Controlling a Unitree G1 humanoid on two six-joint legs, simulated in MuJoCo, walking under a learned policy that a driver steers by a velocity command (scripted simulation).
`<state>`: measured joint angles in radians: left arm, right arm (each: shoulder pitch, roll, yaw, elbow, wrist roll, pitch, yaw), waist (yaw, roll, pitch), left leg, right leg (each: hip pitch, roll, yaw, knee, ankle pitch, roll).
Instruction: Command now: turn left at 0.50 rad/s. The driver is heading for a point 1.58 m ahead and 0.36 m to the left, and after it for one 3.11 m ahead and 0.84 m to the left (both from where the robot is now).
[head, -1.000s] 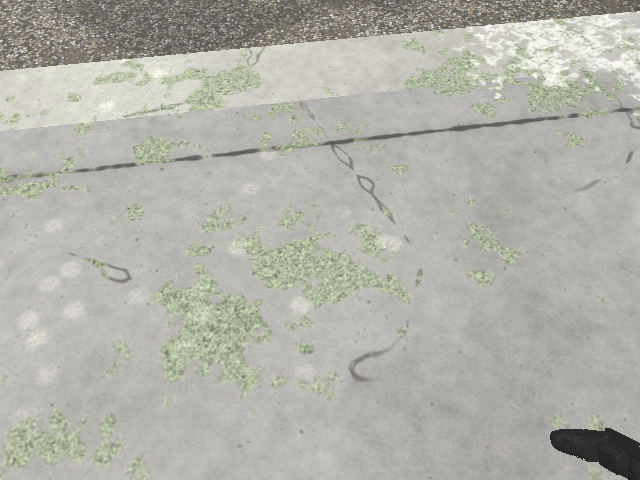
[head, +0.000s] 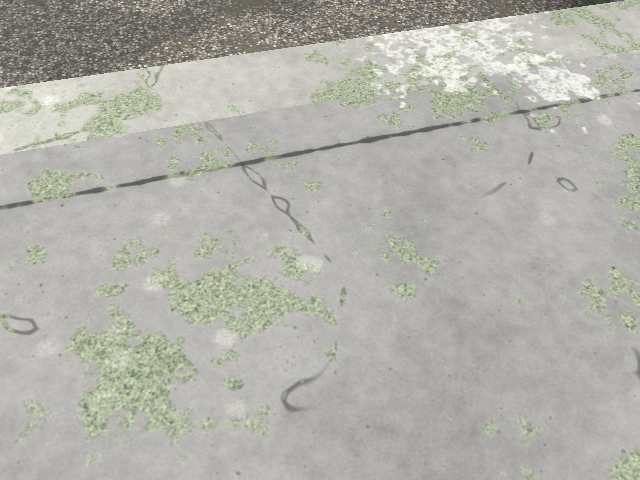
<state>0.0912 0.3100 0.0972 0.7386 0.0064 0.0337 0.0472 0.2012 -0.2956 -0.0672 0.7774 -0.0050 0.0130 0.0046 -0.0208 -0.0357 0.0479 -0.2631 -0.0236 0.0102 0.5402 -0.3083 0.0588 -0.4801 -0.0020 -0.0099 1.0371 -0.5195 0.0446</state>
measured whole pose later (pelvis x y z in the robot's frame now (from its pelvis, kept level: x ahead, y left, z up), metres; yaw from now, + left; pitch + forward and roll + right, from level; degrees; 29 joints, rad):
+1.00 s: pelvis +0.10 +0.08 +0.01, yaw +28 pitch +2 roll -1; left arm 0.26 0.32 0.06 0.75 -0.02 -0.08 -0.03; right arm 0.34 -0.26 -0.04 0.68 0.00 -0.06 0.02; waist -0.01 -0.04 -0.01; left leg -0.18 -0.03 0.01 0.40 -0.26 0.05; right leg -0.55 -0.09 -0.01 1.09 -0.27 -0.02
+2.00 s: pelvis +0.59 +0.37 +0.00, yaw +25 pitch +1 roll +0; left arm 0.29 0.31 0.05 0.83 -0.03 -0.06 -0.01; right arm 0.21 -0.26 -0.04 0.72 -0.01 -0.09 0.02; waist 0.00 -0.04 0.04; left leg -0.31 -0.01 0.08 0.46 -0.17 0.05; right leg -0.44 -0.04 0.06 1.16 -0.35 -0.03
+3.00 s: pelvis +1.12 +0.50 -0.01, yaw -9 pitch +1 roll +1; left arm 0.35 0.30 0.06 0.71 -0.03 0.01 0.04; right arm 0.15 -0.24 -0.05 0.67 -0.01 -0.09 0.01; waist 0.02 -0.04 0.01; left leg -0.39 -0.03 0.03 0.55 -0.18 0.02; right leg -0.43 0.04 0.10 1.27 -0.44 -0.02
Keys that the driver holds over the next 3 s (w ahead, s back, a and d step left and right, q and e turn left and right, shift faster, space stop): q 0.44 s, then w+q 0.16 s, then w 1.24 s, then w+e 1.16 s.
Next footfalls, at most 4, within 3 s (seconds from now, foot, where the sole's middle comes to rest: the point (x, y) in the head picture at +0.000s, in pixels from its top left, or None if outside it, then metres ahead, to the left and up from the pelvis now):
0.42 right None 0.09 -0.13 -0.77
0.84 left None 0.06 0.17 -0.77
1.32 right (237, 463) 0.48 0.14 -0.77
1.86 left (74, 395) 0.62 0.49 -0.77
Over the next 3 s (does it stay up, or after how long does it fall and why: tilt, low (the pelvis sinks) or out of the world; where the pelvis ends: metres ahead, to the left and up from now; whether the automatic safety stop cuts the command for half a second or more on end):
stays up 1.12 0.50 -0.01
